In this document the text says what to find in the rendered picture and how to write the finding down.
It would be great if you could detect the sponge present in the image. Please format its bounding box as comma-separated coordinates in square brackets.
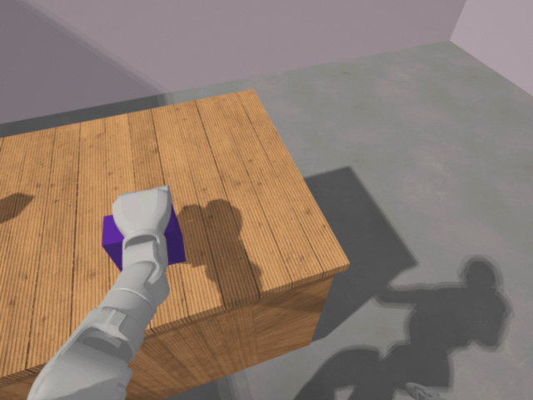
[102, 206, 186, 271]

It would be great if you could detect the robot left forearm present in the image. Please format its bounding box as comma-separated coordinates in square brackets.
[27, 229, 170, 400]

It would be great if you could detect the left robot upper arm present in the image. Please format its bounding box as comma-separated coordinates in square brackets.
[33, 342, 133, 400]

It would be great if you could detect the table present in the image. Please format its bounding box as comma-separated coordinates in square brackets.
[0, 89, 350, 400]

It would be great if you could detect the left robot hand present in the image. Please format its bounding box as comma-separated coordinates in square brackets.
[112, 185, 173, 237]

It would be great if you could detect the right robot hand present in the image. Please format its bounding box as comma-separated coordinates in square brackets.
[406, 382, 447, 400]

